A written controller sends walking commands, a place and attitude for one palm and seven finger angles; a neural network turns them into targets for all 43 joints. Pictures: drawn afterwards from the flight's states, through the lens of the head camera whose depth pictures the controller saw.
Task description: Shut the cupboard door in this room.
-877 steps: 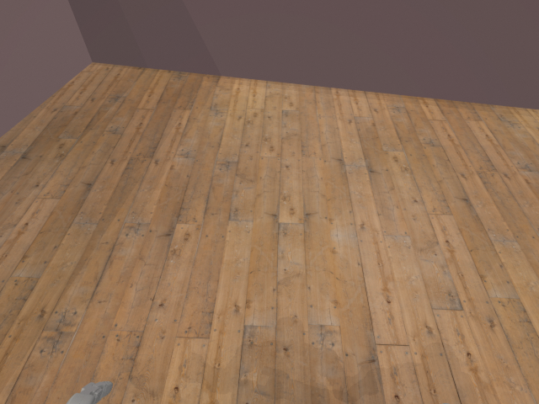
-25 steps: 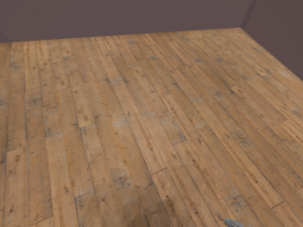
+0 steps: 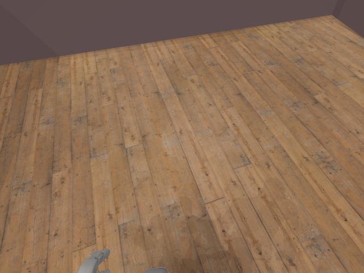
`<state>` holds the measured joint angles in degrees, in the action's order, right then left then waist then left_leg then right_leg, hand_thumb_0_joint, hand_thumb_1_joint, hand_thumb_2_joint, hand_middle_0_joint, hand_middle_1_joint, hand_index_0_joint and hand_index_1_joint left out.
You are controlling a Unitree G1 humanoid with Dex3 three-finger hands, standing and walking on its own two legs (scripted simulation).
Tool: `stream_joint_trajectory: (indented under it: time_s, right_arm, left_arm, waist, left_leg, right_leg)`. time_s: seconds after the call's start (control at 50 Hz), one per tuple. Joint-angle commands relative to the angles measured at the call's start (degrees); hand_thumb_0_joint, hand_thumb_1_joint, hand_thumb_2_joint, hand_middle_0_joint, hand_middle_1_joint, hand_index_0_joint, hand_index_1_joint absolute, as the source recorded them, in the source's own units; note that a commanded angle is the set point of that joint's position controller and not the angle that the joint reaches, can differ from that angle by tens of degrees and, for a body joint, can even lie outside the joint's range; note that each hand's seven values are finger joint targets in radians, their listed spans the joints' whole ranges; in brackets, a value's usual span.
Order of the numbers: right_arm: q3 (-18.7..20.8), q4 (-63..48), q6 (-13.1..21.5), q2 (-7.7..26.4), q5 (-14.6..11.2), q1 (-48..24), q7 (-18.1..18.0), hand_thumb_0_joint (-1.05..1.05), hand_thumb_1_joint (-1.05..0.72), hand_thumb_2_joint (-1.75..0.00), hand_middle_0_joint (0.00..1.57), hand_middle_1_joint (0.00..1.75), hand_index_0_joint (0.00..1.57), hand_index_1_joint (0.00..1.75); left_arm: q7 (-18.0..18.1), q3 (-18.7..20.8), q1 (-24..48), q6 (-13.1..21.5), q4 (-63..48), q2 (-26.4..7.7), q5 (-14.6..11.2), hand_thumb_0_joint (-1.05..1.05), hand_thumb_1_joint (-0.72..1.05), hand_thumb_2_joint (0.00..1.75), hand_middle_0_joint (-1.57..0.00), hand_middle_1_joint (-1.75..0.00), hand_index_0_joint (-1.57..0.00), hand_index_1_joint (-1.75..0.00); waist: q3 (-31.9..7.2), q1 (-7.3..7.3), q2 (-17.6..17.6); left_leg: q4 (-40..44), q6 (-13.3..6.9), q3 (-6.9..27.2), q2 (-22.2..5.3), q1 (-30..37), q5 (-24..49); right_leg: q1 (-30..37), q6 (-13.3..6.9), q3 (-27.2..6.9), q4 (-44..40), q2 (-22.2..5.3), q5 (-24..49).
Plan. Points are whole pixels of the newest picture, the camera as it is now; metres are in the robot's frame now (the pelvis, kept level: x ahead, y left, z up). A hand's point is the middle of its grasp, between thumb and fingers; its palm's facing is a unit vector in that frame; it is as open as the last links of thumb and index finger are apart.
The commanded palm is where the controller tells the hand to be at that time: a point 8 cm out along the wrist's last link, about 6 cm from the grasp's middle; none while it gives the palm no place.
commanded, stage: turn or walk to find it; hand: left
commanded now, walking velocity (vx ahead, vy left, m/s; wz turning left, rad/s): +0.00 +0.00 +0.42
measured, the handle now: out of the picture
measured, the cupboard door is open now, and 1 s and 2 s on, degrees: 88 88 88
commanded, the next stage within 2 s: stand and wait in 0.94 s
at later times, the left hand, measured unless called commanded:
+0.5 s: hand out of the picture -0.05 +0.26 -0.18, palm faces +0.28 -0.92 -0.27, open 7.3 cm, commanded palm none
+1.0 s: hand out of the picture -0.02 +0.19 -0.14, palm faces +0.43 -0.86 -0.29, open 7.3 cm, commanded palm none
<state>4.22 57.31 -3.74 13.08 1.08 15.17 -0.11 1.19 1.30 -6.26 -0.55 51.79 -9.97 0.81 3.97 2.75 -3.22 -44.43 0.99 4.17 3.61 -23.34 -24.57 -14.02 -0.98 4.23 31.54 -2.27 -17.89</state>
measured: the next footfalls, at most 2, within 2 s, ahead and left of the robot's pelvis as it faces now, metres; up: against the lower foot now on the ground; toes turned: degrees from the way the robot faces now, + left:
left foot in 0.40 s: +0.00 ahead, +0.15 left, +0.00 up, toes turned +16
right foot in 0.82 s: +0.07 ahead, -0.09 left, +0.00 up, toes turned +17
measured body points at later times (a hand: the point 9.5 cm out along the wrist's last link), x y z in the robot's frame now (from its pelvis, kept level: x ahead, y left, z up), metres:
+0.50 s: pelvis -0.01 +0.04 -0.01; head +0.02 +0.07 +0.44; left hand -0.06 +0.30 -0.16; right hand +0.16 -0.19 -0.13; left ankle -0.04 +0.14 -0.73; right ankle -0.02 -0.10 -0.69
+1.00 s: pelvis -0.02 -0.02 +0.01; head +0.03 -0.04 +0.45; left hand -0.04 +0.24 -0.12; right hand +0.13 -0.23 -0.17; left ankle -0.10 +0.11 -0.64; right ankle +0.03 -0.10 -0.73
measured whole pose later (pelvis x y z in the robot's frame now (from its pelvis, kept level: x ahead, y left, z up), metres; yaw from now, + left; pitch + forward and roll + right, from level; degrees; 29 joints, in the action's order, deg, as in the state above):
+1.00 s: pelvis -0.02 -0.02 +0.01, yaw +26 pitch -1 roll +2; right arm 4.9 56.3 -4.5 14.8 1.3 12.4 0.7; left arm 1.1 1.2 -11.1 -0.8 52.3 -8.9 1.1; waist 4.3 1.1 -3.4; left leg -65.9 2.3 2.4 1.2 -27.9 -22.6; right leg -13.3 -1.5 8.2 30.2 -4.8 -16.0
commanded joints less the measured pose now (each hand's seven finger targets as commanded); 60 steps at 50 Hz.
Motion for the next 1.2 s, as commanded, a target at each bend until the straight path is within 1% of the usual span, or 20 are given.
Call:
stream_joint_trajectory:
  time_s: [0.0, 0.04, 0.12, 0.26, 0.34, 0.36, 0.38, 0.4, 0.44, 0.5, 0.66, 0.76, 0.78, 0.8, 0.82, 0.84, 0.9, 0.96, 1.1, 1.18]
  right_arm:
    - [2.1, -3.3, 0.3, 4.8, 0.4, -0.3, 0.6, 0.0, -0.9, -0.9, 0.2, 0.3, 0.2, 0.3]
    - [1.9, -2.6, 0.3, 4.2, 0.2, 0.9, 1.0, 0.0, -0.9, -0.9, 0.2, 0.3, 0.2, 0.3]
    - [1.5, -3.2, 0.3, 4.5, 0.2, -1.8, 0.9, 0.0, -0.9, -0.9, 0.2, 0.3, 0.2, 0.3]
    - [-0.1, -5.4, 1.6, 2.8, -0.5, -8.8, 0.7, 0.0, -0.9, -0.9, 0.2, 0.3, 0.2, 0.3]
    - [0.1, -4.2, 2.5, 4.8, -0.5, -3.3, 0.7, 0.0, -0.9, -0.9, 0.2, 0.3, 0.2, 0.3]
    - [0.9, -4.2, 3.1, 8.8, -0.2, -1.5, 0.6, 0.0, -0.9, -0.9, 0.2, 0.3, 0.2, 0.3]
    - [2.2, -4.0, 3.4, 14.2, 0.0, 1.5, 0.3, 0.0, -0.9, -0.9, 0.2, 0.3, 0.2, 0.3]
    - [2.5, -2.9, 2.7, 15.8, -0.2, 3.8, 0.0, 0.0, -0.9, -0.9, 0.2, 0.3, 0.2, 0.3]
    - [1.7, -3.6, 2.9, 12.4, 0.2, -0.6, -0.9, 0.0, -0.9, -0.9, 0.2, 0.3, 0.2, 0.3]
    - [0.6, -5.2, 3.1, 10.1, 0.2, -5.7, -1.1, 0.0, -0.9, -0.9, 0.2, 0.3, 0.2, 0.3]
    - [1.4, -6.1, 2.7, 10.9, 0.4, -4.7, -0.5, 0.0, -0.9, -0.9, 0.2, 0.3, 0.2, 0.3]
    - [1.8, -6.9, 2.3, 10.3, 0.2, -6.6, -0.3, 0.0, -0.9, -0.9, 0.2, 0.3, 0.2, 0.3]
    - [1.8, -7.1, 2.3, 9.3, -0.1, -6.8, -0.1, 0.0, -0.9, -0.9, 0.2, 0.3, 0.2, 0.3]
    - [1.5, -7.4, 2.4, 6.5, -0.6, -5.9, 0.1, 0.0, -0.9, -0.9, 0.2, 0.3, 0.2, 0.3]
    - [0.9, -9.0, 2.5, 3.2, -0.6, -6.2, 0.2, 0.0, -0.9, -0.9, 0.2, 0.3, 0.2, 0.3]
    - [1.6, -9.3, 1.8, 6.2, -0.3, -7.8, 0.1, 0.0, -0.9, -0.9, 0.2, 0.3, 0.2, 0.3]
    - [2.2, -5.3, 0.4, 5.8, 0.2, -4.0, 0.8, 0.0, -0.9, -0.9, 0.2, 0.3, 0.2, 0.3]
    - [1.3, -3.4, 0.6, 4.0, 0.2, -1.4, 1.0, 0.0, -0.9, -0.9, 0.2, 0.3, 0.2, 0.3]
    - [-0.9, -1.8, 2.3, 1.1, -0.4, -4.9, -0.3, 0.0, -0.9, -0.9, 0.2, 0.3, 0.2, 0.3]
    - [-1.1, 0.4, 3.3, 2.1, -0.7, -1.8, -1.5, 0.0, -0.9, -0.9, 0.2, 0.3, 0.2, 0.3]
  left_arm:
    - [1.1, 3.0, -0.1, 0.7, -3.4, -10.9, -0.1, 0.0, 0.9, 0.9, -0.2, -0.3, -0.2, -0.3]
    - [0.8, 2.6, -0.7, 1.1, -3.2, -9.3, -0.1, 0.0, 0.9, 0.9, -0.2, -0.3, -0.2, -0.3]
    - [0.9, 2.9, -5.8, 1.6, -1.7, -9.9, 0.2, 0.0, 0.9, 0.9, -0.2, -0.3, -0.2, -0.3]
    - [0.8, 4.4, -10.7, 0.9, 0.3, -13.6, 1.1, 0.0, 0.9, 0.9, -0.2, -0.3, -0.2, -0.3]
    - [0.5, 4.3, -8.0, 0.3, 0.8, -14.1, 0.3, 0.0, 0.9, 0.9, -0.2, -0.3, -0.2, -0.3]
    - [0.3, 4.0, -9.3, 0.0, 0.0, -12.2, -0.2, 0.0, 0.9, 0.9, -0.2, -0.3, -0.2, -0.3]
    - [0.0, 2.9, -8.4, -0.3, -1.9, -8.4, -0.4, 0.0, 0.9, 0.9, -0.2, -0.3, -0.2, -0.3]
    - [0.4, 2.4, -5.0, -1.0, -2.7, -8.3, 0.0, 0.0, 0.9, 0.9, -0.2, -0.3, -0.2, -0.3]
    - [0.3, 2.7, -3.0, -1.6, -1.8, -8.5, -0.1, 0.0, 0.9, 0.9, -0.2, -0.3, -0.2, -0.3]
    - [-0.4, 2.8, -4.5, -1.4, -0.3, -9.1, -0.1, 0.0, 0.9, 0.9, -0.2, -0.3, -0.2, -0.3]
    - [-0.4, 2.4, -3.0, -1.4, -1.9, -7.9, -0.2, 0.0, 0.9, 0.9, -0.2, -0.3, -0.2, -0.3]
    - [-0.2, 2.6, -7.9, -0.2, -1.2, -8.0, -0.5, 0.0, 0.9, 0.9, -0.2, -0.3, -0.2, -0.3]
    - [0.0, 2.9, -9.9, 0.2, -0.7, -9.0, -0.3, 0.0, 0.9, 0.9, -0.2, -0.3, -0.2, -0.3]
    - [0.3, 3.4, -11.4, 0.9, -0.7, -12.3, 0.3, 0.0, 0.9, 0.9, -0.2, -0.3, -0.2, -0.3]
    - [0.6, 4.4, -11.5, 1.1, -1.1, -16.9, 1.0, 0.0, 0.9, 0.9, -0.2, -0.3, -0.2, -0.3]
    - [0.7, 4.3, -11.4, 0.8, -1.8, -16.9, 0.5, 0.0, 0.9, 0.9, -0.2, -0.3, -0.2, -0.3]
    - [0.8, 3.4, -2.5, 0.9, -3.9, -11.7, 0.1, 0.0, 0.9, 0.9, -0.2, -0.3, -0.2, -0.3]
    - [0.7, 2.7, -3.9, 1.5, -3.1, -9.5, 0.3, 0.0, 0.9, 0.9, -0.2, -0.3, -0.2, -0.3]
    - [0.3, 2.1, -12.2, 1.8, 3.3, -10.4, 1.0, 0.0, 0.9, 0.9, -0.2, -0.3, -0.2, -0.3]
    - [0.2, 2.9, -10.4, 1.0, 5.0, -11.1, 0.1, 0.0, 0.9, 0.9, -0.2, -0.3, -0.2, -0.3]
  waist:
    - [-0.8, -1.22, 11.0]
    - [-0.6, -0.84, 11.7]
    - [-2.4, -2.86, 14.0]
    - [-5.4, -6.12, 15.2]
    - [-7.7, -2.25, 12.5]
    - [-10.3, -1.33, 3.4]
    - [-10.3, 0.44, -12.5]
    - [-10.0, 1.7, -10.0]
    - [-6.1, 0.35, -10.2]
    - [-4.3, -1.8, -7.0]
    - [-4.7, -1.25, -5.1]
    - [-6.4, -3.81, -5.6]
    - [-7.3, -4.84, -2.7]
    - [-8.5, -5.44, 6.1]
    - [-6.7, -5.77, 21.2]
    - [-5.7, -6.5, 15.8]
    - [-0.5, -2.07, 11.8]
    - [-2.3, -2.01, 12.6]
    - [-5.0, -5.73, 15.6]
    - [-6.9, -3.47, 13.9]
  left_leg:
    - [-24.7, 1.3, 0.6, -3.6, -8.9, 0.3]
    - [-26.0, 2.1, -0.9, -4.1, -9.3, 4.0]
    - [-23.0, 3.6, -2.0, -5.4, -9.7, 3.7]
    - [0.1, 3.0, -7.5, -5.3, -2.5, -2.7]
    - [19.7, 1.5, -9.2, -4.7, 12.6, 14.6]
    - [22.4, -1.0, -2.5, -10.6, 22.3, 26.6]
    - [22.3, -8.4, 15.4, -24.7, 29.2, 50.0]
    - [22.6, -13.1, 14.4, -28.1, 24.3, 53.1]
    - [24.0, -12.8, 11.7, -23.5, 19.4, 43.5]
    - [23.2, -10.4, 6.8, -18.2, 17.0, 42.0]
    - [24.4, -10.8, 10.6, -16.9, 14.5, 32.1]
    - [19.4, -8.4, 12.3, -13.6, 8.2, 30.5]
    - [16.6, -6.4, 11.0, -11.6, 4.7, 25.4]
    - [9.1, -3.1, 6.6, -6.9, -2.0, 14.8]
    - [-3.8, 0.6, -1.5, 0.7, -10.8, -6.1]
    - [-14.1, 0.4, 0.5, -1.6, -8.2, -9.6]
    - [-26.4, 0.8, 0.9, -4.1, -7.8, 0.0]
    - [-24.7, 1.9, -0.8, -4.4, -7.1, 4.7]
    - [5.1, 1.9, -6.8, -5.0, 4.0, 0.2]
    - [19.3, 1.4, -8.1, -5.1, 13.3, 9.4]
  right_leg:
    - [1.9, -5.4, -10.1, -15.4, -17.0, 11.1]
    - [2.8, -3.7, -5.3, -14.4, -14.5, 16.1]
    - [7.9, -5.2, -4.4, -12.8, -15.8, 22.7]
    - [14.1, -7.0, -1.9, -6.1, -17.8, 37.2]
    - [7.1, -1.6, 2.9, 2.1, -15.6, 29.7]
    - [-1.4, 1.5, 5.3, 10.2, -12.4, 19.3]
    - [-16.3, 5.3, 6.5, 21.2, -5.0, -14.0]
    - [-15.0, 4.9, 1.3, 28.1, -4.5, -21.6]
    - [-16.9, 4.9, -2.2, 31.8, -5.6, -15.5]
    - [-15.5, 5.2, -2.5, 31.0, -4.3, -9.3]
    - [-10.9, 5.6, -2.1, 18.9, -1.9, -8.0]
    - [1.9, 4.9, -0.4, -0.2, 0.4, 1.2]
    - [7.5, 4.7, -0.8, -6.8, -0.9, 6.4]
    - [14.2, 2.6, -8.7, -12.7, -9.1, 7.2]
    - [15.2, -3.8, -22.9, -14.9, -22.7, 14.7]
    - [7.1, -8.2, -22.0, -15.4, -26.7, 18.1]
    - [-0.5, -5.5, -11.7, -16.5, -18.0, 6.2]
    - [3.1, -3.9, -5.2, -14.5, -14.4, 14.1]
    - [7.8, -7.3, -9.2, -12.7, -12.5, 26.7]
    - [5.7, -5.6, -11.9, -8.4, -11.1, 31.3]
